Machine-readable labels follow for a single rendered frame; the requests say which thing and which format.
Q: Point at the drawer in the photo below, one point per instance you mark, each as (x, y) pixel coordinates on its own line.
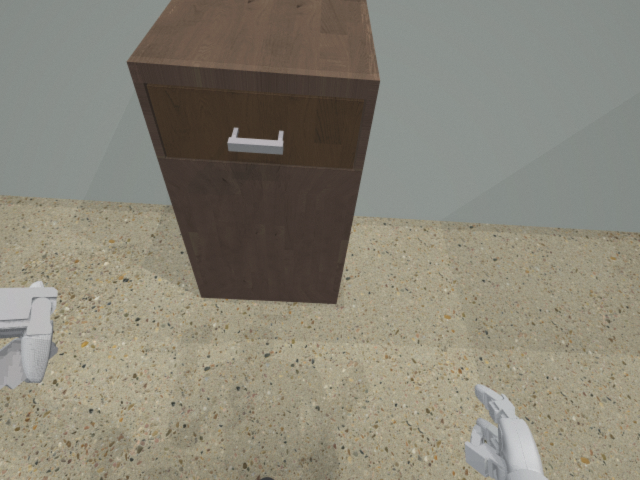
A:
(196, 123)

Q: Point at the handle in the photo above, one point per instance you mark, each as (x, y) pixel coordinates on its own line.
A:
(255, 145)

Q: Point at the left robot hand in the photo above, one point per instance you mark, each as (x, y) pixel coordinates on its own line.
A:
(25, 313)

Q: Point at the right robot hand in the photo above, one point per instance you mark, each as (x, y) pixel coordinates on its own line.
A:
(509, 447)

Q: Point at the cabinet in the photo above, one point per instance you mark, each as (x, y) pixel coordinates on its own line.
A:
(260, 231)

